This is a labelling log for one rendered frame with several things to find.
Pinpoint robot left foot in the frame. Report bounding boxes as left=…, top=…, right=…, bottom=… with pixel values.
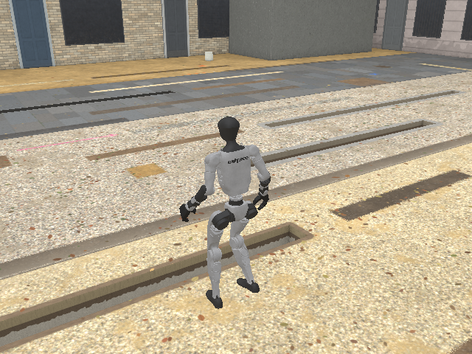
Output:
left=206, top=290, right=223, bottom=309

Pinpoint robot right forearm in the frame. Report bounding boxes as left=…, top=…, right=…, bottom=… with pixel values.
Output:
left=259, top=173, right=271, bottom=196

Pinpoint robot left hand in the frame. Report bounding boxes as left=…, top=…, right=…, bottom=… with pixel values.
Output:
left=179, top=204, right=196, bottom=222

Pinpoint left robot shin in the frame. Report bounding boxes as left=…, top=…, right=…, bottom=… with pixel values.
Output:
left=206, top=250, right=221, bottom=299

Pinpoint robot right hand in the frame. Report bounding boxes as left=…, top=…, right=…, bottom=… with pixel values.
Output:
left=253, top=192, right=269, bottom=210

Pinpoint robot left upper arm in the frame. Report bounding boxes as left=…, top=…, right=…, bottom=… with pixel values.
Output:
left=203, top=152, right=221, bottom=195

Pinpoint robot left forearm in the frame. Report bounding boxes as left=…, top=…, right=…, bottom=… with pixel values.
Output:
left=185, top=185, right=207, bottom=211

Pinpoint robot right upper arm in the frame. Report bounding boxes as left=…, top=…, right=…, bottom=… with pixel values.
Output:
left=244, top=145, right=270, bottom=181

